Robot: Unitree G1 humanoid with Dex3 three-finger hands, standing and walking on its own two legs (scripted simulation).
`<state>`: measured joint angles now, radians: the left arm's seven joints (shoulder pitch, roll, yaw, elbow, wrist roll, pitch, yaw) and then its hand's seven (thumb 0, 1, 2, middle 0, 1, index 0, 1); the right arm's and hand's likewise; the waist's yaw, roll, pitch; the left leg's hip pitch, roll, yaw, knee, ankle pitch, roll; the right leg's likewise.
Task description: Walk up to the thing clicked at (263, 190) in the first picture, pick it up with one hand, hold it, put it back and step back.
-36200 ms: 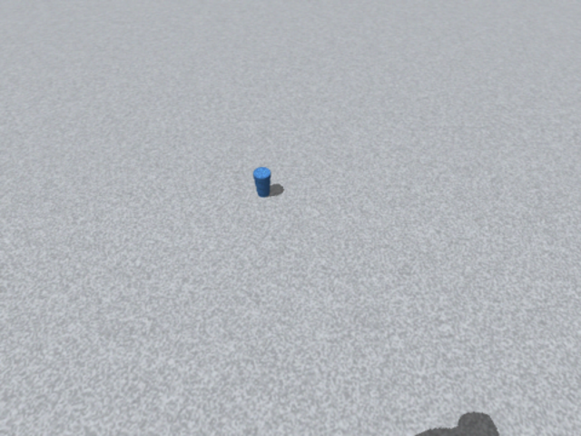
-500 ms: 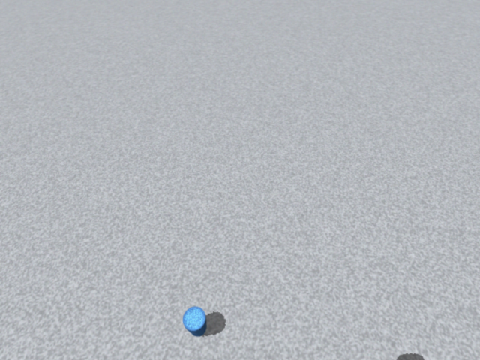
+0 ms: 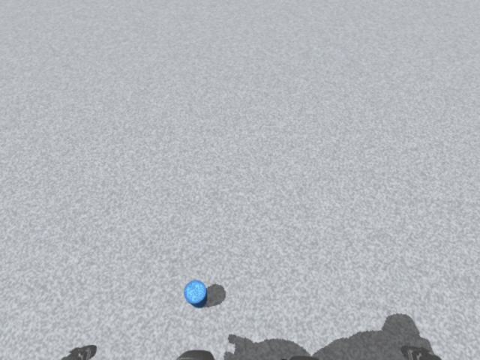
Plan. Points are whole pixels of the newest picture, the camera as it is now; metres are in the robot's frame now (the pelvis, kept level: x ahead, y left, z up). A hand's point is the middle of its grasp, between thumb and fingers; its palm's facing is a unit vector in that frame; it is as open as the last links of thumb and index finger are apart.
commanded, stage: step back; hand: left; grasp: from the side
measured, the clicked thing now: (197, 296) +0.37 +0.19 -0.71
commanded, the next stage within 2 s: none
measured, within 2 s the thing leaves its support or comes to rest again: neither
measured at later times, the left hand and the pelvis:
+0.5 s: hand out of the picture +0.05 +0.33 -0.17, palm faces -0.08 -0.93 -0.36, open 7.3 cm; pelvis -0.07 +0.08 -0.01, yaw -3 degrees
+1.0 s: hand out of the picture -0.03 +0.35 -0.17, palm faces -0.03 -0.94 -0.34, open 7.3 cm; pelvis -0.18 +0.10 -0.02, yaw -3 degrees
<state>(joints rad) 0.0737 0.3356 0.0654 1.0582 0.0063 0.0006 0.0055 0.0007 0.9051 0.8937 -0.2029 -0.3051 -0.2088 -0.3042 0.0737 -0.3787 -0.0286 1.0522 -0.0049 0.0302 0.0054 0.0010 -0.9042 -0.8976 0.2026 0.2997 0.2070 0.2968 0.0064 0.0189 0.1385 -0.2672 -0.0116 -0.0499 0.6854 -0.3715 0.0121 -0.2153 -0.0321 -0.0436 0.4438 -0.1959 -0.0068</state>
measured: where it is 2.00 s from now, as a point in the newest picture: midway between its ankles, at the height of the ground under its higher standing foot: outside the picture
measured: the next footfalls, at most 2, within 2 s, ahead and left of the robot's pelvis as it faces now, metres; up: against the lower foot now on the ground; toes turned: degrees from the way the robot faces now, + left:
right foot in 0.58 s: -0.06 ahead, -0.03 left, +0.00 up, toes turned +0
left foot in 0.94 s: -0.14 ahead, +0.21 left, +0.00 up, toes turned -4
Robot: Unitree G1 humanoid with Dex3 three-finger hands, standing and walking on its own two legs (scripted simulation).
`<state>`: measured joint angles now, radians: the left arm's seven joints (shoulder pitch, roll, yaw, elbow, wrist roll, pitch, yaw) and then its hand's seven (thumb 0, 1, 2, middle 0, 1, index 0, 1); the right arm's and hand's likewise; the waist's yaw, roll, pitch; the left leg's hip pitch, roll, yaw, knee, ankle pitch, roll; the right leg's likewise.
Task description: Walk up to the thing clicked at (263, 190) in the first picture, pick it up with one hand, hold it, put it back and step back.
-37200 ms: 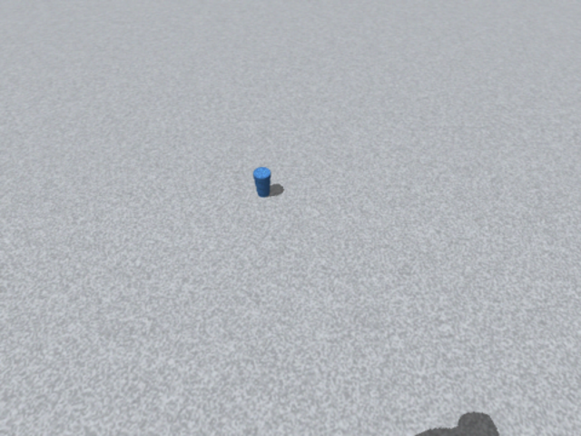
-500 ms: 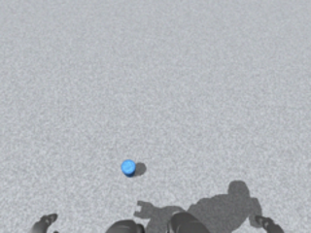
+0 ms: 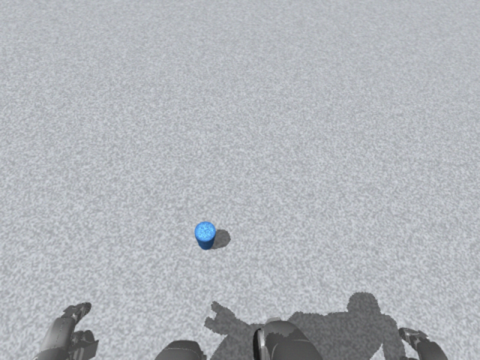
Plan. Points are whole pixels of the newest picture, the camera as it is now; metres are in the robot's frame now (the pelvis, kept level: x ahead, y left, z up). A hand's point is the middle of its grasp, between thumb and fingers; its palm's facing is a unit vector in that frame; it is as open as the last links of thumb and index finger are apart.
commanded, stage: step back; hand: left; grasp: from the side
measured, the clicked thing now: (205, 237) +0.54 +0.11 -0.69
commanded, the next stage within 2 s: none
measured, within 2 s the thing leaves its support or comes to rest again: neither
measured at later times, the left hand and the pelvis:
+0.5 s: hand out of the picture -0.04 +0.21 -0.13, palm faces -0.06 -0.92 -0.40, open 7.3 cm; pelvis -0.13 -0.05 +0.01, yaw -4 degrees
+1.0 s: hand out of the picture -0.19 +0.19 -0.15, palm faces -0.03 -0.93 -0.37, open 7.3 cm; pelvis -0.30 -0.08 +0.00, yaw -3 degrees
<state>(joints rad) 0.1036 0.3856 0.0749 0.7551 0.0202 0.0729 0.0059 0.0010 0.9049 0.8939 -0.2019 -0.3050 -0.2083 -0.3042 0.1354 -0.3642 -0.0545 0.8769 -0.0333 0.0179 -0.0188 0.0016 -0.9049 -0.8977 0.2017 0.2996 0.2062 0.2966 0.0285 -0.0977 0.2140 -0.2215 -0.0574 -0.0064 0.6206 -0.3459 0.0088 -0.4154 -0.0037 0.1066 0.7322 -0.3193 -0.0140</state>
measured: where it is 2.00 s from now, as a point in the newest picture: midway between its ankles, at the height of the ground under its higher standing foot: outside the picture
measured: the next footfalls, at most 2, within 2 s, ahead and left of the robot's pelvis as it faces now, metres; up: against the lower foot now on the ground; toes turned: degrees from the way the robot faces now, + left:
right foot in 0.36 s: -0.09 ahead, -0.17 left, +0.00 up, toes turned +0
left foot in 0.70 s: -0.18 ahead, +0.06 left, +0.00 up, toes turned -2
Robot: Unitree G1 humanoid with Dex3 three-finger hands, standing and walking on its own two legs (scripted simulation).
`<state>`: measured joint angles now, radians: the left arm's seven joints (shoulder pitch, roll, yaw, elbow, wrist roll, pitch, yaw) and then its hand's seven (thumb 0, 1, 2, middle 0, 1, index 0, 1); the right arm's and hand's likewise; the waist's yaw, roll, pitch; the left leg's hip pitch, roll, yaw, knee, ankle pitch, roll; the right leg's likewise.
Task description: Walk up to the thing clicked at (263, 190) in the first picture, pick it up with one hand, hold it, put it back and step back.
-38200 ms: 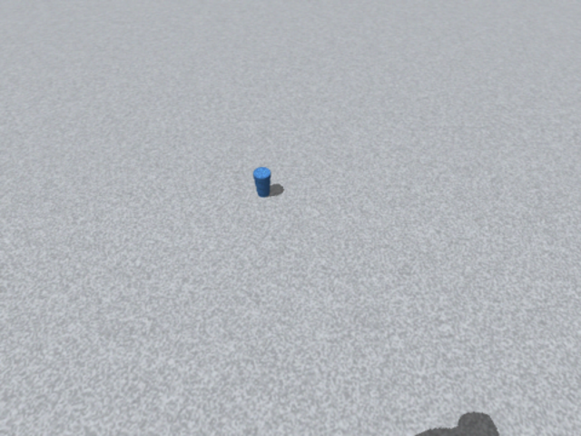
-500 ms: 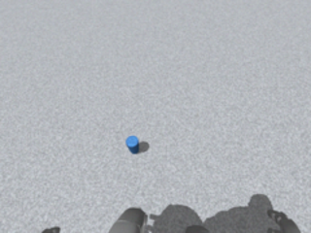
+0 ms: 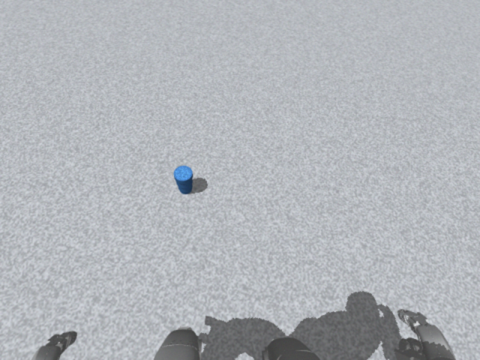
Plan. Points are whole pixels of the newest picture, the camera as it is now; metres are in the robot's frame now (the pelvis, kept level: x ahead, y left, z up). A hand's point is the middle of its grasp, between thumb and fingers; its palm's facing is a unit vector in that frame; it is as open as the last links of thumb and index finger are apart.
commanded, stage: step back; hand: left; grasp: from the side
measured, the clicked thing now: (184, 181) +0.83 +0.24 -0.69
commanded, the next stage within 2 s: stand in 1.84 s
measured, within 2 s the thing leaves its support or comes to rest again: neither
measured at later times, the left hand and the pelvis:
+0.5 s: hand out of the picture -0.10 +0.26 -0.14, palm faces +0.14 -0.90 -0.42, open 7.3 cm; pelvis -0.16 -0.03 +0.00, yaw +6 degrees
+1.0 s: hand out of the picture -0.16 +0.23 -0.13, palm faces +0.15 -0.90 -0.40, open 7.3 cm; pelvis -0.15 -0.04 +0.01, yaw +7 degrees
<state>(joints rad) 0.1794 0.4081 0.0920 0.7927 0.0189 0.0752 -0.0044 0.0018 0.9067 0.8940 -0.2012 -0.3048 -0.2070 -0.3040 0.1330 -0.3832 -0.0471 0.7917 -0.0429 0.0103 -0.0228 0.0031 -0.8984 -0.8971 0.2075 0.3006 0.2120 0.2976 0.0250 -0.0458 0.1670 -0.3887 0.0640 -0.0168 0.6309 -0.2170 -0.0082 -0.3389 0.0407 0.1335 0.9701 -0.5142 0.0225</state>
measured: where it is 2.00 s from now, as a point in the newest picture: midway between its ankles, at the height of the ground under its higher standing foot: outside the picture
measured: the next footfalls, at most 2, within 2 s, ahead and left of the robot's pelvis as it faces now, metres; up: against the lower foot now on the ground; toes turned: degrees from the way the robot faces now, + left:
right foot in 0.06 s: -0.02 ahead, -0.15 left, +0.00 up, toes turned +3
left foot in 0.42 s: -0.14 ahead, +0.08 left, +0.00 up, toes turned +5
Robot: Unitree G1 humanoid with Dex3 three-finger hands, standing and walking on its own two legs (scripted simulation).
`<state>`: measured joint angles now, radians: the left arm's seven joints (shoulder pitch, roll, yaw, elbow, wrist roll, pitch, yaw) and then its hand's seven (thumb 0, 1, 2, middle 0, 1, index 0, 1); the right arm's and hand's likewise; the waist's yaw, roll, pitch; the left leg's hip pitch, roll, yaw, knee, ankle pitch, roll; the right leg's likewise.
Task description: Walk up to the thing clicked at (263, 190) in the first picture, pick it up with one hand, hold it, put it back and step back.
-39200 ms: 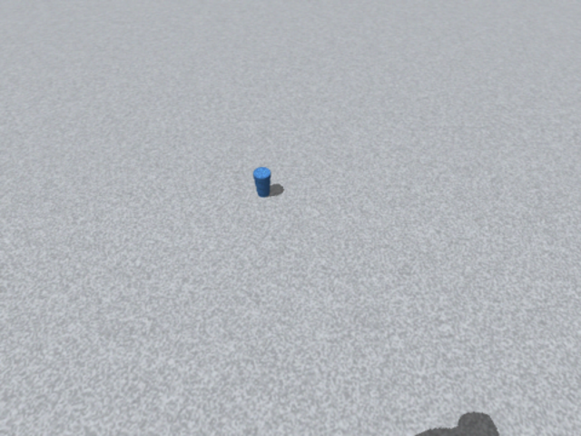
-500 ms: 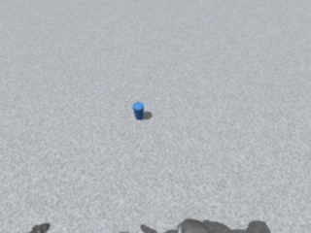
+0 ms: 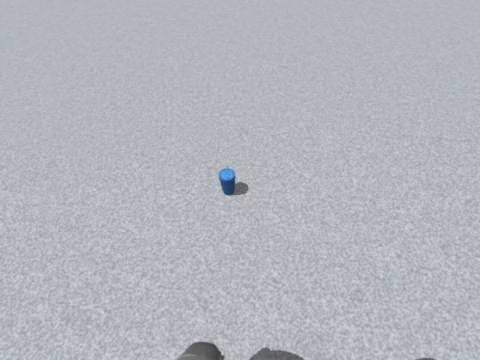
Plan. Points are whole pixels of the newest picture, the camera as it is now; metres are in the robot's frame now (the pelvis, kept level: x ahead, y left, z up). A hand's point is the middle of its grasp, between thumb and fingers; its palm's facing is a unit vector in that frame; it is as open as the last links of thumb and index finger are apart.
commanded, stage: step back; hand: left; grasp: from the side
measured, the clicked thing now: (227, 183) +1.00 +0.16 -0.70
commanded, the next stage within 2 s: stand in 0.84 s
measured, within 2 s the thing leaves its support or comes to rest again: neither
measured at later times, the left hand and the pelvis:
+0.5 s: hand (107, 358) +0.14 +0.28 -0.16, palm faces -0.04 -0.93 -0.36, open 7.3 cm; pelvis +0.05 +0.02 -0.01, yaw -2 degrees
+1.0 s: hand (115, 351) +0.15 +0.26 -0.15, palm faces -0.07 -0.94 -0.32, open 7.3 cm; pelvis +0.04 +0.02 +0.01, yaw -3 degrees
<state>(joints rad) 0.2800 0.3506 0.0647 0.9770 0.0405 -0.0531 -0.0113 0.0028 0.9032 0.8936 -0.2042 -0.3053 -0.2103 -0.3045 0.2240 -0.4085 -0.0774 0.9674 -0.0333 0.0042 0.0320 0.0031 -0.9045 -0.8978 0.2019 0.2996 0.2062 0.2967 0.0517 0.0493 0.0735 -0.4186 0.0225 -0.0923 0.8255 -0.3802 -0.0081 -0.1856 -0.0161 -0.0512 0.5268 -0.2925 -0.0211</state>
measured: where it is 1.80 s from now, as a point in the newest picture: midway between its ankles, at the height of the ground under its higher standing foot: outside the picture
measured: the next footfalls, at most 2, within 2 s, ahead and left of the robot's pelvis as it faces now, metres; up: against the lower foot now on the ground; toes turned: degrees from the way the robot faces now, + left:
left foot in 0.10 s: +0.11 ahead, +0.16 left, +0.00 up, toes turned +2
